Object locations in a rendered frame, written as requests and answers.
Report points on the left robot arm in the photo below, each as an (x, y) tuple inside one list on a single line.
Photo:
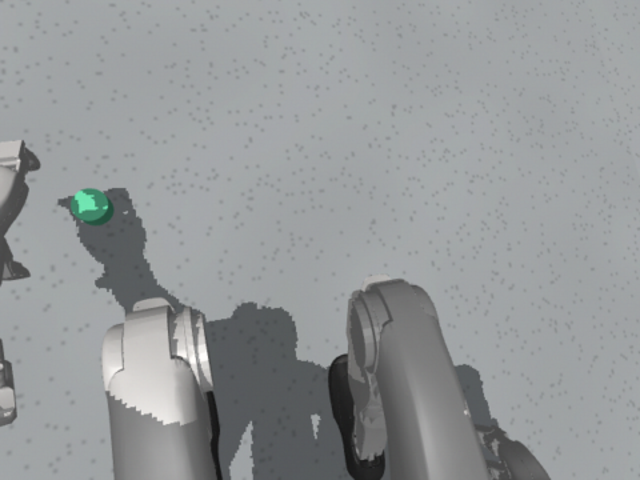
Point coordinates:
[(8, 412)]

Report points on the left robot foot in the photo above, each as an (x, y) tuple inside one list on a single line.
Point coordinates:
[(215, 433)]

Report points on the tin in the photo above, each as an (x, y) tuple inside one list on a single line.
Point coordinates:
[(92, 207)]

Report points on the right robot hand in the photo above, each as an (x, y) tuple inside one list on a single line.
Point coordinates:
[(517, 462)]

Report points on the left robot hand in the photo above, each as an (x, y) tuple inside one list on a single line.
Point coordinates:
[(15, 161)]

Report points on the right robot foot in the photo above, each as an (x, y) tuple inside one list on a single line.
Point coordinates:
[(343, 412)]

